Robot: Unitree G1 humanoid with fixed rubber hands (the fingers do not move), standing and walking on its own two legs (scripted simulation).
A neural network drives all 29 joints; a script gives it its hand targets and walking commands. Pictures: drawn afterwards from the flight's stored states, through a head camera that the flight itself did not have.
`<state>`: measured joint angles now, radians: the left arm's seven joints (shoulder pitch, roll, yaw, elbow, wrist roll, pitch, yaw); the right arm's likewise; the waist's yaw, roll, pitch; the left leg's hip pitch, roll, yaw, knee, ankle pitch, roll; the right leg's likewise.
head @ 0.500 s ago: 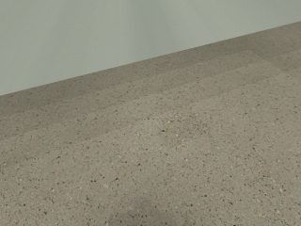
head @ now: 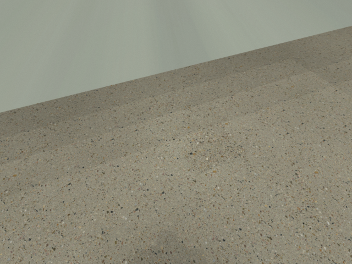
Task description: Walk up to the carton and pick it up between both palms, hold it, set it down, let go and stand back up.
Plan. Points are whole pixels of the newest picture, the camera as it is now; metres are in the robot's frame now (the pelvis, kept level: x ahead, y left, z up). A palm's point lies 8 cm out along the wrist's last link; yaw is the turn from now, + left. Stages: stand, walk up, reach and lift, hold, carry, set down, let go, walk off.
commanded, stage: stand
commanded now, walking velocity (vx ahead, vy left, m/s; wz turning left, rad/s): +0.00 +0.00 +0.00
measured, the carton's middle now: out of the picture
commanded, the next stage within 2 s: walk up in 0.50 s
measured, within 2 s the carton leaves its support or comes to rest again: neither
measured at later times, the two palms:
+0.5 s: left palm out of the picture -0.01 +0.21 -0.14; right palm out of the picture -0.01 -0.22 -0.14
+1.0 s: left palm out of the picture +0.06 +0.25 -0.11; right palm out of the picture +0.01 -0.33 -0.13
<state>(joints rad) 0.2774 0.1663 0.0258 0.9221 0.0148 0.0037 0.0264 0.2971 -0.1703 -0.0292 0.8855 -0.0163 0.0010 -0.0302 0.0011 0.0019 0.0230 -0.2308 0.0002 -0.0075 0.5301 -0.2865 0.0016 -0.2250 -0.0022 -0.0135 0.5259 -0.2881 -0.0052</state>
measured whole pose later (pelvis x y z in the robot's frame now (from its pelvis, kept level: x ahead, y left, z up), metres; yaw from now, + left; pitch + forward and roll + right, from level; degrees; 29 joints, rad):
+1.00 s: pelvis -0.06 -0.04 -0.01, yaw -12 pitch -3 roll +2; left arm 0.18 0.33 0.11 0.93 0.05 0.08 -0.01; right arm 0.08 -0.29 -0.09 0.94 -0.05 0.00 -0.09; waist 0.03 0.01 0.13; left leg -0.25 0.12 0.15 0.57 -0.26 -0.01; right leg -0.45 -0.08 0.05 1.03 -0.46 0.06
